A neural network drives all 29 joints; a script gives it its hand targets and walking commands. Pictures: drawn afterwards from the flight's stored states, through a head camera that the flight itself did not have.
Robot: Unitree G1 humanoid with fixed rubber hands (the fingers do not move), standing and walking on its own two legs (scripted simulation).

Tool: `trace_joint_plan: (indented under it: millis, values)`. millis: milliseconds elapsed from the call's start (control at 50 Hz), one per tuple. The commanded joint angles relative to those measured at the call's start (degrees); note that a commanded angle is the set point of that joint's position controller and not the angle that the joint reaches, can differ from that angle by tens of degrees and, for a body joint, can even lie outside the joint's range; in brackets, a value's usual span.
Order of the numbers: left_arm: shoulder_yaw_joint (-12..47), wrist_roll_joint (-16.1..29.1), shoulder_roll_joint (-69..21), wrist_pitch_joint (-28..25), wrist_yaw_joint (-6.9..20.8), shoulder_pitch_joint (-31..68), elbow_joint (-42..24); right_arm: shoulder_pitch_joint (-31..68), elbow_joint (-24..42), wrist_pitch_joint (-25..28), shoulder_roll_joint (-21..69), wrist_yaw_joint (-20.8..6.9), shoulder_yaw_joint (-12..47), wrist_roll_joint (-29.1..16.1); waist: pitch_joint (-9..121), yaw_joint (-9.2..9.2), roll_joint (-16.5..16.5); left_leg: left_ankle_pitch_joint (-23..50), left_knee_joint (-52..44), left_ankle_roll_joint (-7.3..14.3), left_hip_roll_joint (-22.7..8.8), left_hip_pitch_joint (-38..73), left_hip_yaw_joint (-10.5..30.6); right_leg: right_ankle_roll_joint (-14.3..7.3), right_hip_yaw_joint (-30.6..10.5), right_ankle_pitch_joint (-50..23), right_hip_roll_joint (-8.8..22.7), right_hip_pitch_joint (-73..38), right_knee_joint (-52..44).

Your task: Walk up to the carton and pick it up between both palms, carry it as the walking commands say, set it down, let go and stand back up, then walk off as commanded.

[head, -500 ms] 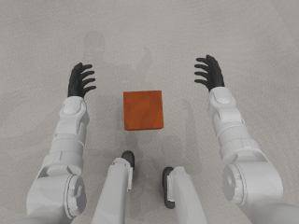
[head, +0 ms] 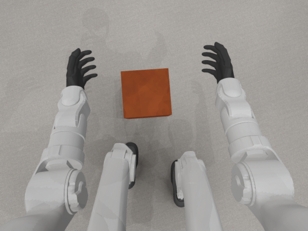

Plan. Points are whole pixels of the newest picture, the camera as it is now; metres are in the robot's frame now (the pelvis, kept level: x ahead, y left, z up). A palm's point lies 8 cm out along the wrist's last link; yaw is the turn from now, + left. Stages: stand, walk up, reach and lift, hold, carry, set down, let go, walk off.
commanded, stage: reach and lift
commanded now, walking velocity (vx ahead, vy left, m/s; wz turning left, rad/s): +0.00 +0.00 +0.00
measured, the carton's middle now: (146, 95) +0.47 +0.06 -0.47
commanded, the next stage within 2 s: none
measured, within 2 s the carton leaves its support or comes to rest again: neither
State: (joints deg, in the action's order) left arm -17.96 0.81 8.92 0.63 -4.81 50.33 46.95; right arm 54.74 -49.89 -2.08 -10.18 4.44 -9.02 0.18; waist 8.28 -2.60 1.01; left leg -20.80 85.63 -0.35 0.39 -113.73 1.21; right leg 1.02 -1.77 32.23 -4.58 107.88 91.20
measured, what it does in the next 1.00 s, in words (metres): lowers itself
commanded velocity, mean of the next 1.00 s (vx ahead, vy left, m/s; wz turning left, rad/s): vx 0.00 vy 0.00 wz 0.00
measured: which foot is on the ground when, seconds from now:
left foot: down 0.00-1.00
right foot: down 0.00-1.00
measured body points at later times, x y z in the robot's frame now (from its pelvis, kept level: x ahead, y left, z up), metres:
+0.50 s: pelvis -0.02 +0.00 -0.11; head +0.32 +0.01 +0.18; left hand +0.45 +0.22 -0.29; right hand +0.50 -0.13 -0.28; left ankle +0.12 +0.12 -0.51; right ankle +0.05 -0.12 -0.51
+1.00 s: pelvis -0.04 +0.00 -0.17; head +0.33 -0.01 +0.08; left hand +0.45 +0.24 -0.38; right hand +0.48 -0.13 -0.39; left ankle +0.12 +0.12 -0.51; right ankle +0.05 -0.12 -0.51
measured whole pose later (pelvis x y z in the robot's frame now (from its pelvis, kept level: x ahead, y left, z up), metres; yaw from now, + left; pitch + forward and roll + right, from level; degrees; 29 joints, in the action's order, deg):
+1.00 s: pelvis -0.04 +0.00 -0.17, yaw -1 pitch +39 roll +0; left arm -7.0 17.0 21.9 -4.6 -4.7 75.3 73.2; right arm 75.4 -65.0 0.8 -17.0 5.6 1.0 -7.6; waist -18.4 -3.7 -2.3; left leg -23.2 119.1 0.0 -0.3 -134.5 0.1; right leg 2.1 -1.1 37.1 -5.3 128.2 126.6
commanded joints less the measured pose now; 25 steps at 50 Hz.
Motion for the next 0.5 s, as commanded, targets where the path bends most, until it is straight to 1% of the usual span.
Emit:
trace_joint_plan:
  millis: [0,100,180,480]
  values:
    - [0.2,1.08,6.15,-0.83,-0.44,10.79,-5.65,12.68,6.41,0.5,-5.15,0.64,0.62,-1.07,53.78,-1.32,0.2,14.55,0.71,-2.48,2.82,44.59,-4.28,1.5,4.29,-12.55,-1.82,-12.62,-7.5]
    - [0.73,2.55,7.56,-0.65,-0.59,13.78,-4.11,16.0,5.93,-0.15,-5.97,0.96,1.88,-2.35,52.54,-1.66,0.87,11.45,5.05,-2.35,2.6,39.85,-4.63,1.46,4.18,-9.63,-1.53,-10.01,-3.38]
    - [1.21,3.6,8.37,-0.85,-0.65,15.58,-2.1,17.99,4.48,-0.28,-6.51,1.1,2.57,-3.04,51.31,-1.74,1.07,10.31,8.42,-2.26,2.36,36.75,-4.62,1.47,4.04,-8.22,-1.22,-7.87,-0.18]
    - [4.68,7.92,10.83,-2.99,-1.68,21.27,3.78,23.75,-0.38,1.36,-8.52,1.82,4.46,-5.97,48.43,-1.69,0.19,12.85,19.69,-2.18,1.24,30.72,-3.31,1.34,3.82,-9.06,-0.04,-2.83,11.56]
